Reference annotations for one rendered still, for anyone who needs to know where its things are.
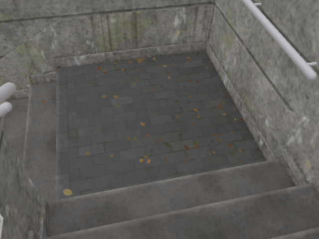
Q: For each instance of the stairs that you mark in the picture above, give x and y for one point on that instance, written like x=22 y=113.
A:
x=251 y=201
x=31 y=130

